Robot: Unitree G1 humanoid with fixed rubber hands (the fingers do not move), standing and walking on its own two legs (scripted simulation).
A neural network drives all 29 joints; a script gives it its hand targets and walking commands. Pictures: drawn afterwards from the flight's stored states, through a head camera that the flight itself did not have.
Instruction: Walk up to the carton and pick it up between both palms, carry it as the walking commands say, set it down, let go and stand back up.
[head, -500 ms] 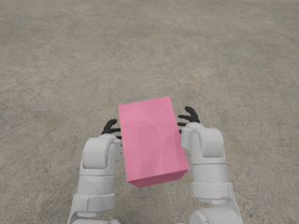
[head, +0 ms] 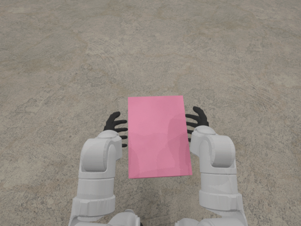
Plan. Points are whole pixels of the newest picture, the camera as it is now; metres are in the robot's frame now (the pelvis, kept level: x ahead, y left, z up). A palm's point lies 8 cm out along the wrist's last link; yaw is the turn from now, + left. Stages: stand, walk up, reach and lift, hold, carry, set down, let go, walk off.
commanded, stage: carry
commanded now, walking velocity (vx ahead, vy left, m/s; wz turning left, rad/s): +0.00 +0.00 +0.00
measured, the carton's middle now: (155, 142) +0.35 +0.00 -0.02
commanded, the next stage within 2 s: none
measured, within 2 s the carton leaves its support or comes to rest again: neither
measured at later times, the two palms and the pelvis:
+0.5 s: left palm (86, 210) +0.15 +0.13 +0.09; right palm (202, 182) +0.20 -0.09 +0.10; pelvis -0.10 -0.01 +0.02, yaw +11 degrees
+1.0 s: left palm (132, 178) +0.20 +0.05 +0.10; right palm (245, 176) +0.21 -0.17 +0.11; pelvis -0.06 -0.04 +0.02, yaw -5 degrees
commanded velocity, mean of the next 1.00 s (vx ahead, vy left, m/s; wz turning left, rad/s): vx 0.30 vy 0.00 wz -0.36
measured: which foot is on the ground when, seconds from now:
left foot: down 0.00-0.46, up 0.48-0.62, down 0.64-1.00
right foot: up 0.00-0.16, down 0.18-0.64, up 0.66-0.96, down 0.98-1.00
